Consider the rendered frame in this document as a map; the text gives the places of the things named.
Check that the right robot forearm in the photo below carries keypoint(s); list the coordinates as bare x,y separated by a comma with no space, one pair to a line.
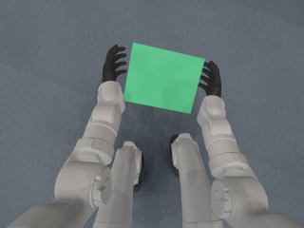
225,159

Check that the robot right thigh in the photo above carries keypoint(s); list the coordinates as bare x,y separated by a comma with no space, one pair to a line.
195,188

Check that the robot right hand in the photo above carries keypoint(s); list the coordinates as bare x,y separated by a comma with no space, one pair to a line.
213,87

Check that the carton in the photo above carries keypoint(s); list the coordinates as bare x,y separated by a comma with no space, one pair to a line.
162,78

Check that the robot left hand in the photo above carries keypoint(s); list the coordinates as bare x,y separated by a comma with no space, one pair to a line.
109,69

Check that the left robot foot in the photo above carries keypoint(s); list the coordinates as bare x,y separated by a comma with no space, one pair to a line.
137,187

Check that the robot right upper arm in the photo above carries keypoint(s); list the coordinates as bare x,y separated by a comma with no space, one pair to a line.
242,202

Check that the left robot forearm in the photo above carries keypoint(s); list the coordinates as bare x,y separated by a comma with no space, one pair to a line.
102,128

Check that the robot left upper arm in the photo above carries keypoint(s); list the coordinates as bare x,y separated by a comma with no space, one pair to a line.
81,187

